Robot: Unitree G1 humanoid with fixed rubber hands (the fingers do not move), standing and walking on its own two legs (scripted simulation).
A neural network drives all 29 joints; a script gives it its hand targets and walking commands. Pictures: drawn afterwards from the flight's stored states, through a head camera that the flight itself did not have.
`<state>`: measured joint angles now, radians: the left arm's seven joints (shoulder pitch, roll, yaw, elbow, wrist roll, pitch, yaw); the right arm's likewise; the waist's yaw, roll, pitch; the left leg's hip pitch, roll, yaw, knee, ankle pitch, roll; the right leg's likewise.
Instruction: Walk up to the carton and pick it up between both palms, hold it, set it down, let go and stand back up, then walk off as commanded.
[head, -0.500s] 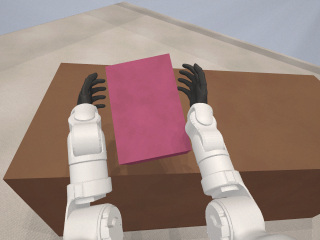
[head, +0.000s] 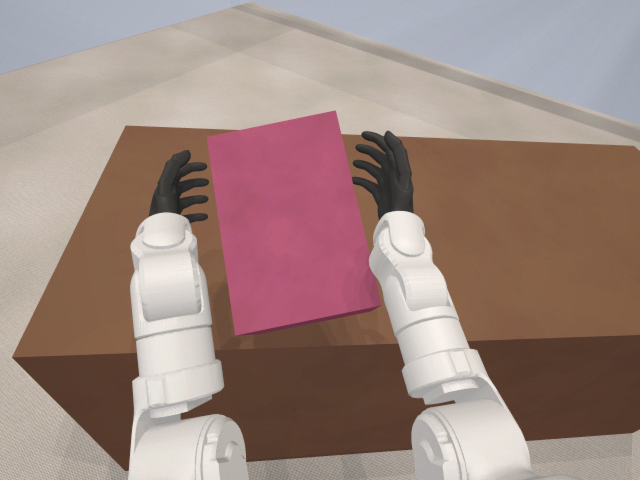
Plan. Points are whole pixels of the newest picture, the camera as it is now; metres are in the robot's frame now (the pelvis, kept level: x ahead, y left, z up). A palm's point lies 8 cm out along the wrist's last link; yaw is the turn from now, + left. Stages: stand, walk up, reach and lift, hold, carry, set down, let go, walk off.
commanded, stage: hold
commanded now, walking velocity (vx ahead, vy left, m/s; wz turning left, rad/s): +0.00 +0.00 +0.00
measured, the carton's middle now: (295, 230) +0.40 -0.01 +0.09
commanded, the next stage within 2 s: none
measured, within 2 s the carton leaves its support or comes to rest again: neither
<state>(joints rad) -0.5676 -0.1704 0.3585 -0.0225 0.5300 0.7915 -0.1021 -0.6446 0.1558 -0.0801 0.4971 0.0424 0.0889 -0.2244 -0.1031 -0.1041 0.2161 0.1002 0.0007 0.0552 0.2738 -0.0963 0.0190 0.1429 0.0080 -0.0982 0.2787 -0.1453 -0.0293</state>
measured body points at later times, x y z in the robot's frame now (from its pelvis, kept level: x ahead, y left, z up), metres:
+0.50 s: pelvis +0.00 +0.00 +0.00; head -0.03 +0.03 +0.45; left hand +0.37 +0.14 +0.17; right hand +0.37 -0.12 +0.19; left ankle +0.06 +0.11 -0.75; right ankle +0.03 -0.09 -0.75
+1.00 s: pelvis +0.00 +0.00 +0.00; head -0.04 +0.03 +0.45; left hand +0.36 +0.14 +0.17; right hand +0.37 -0.12 +0.20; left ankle +0.06 +0.11 -0.75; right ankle +0.03 -0.09 -0.75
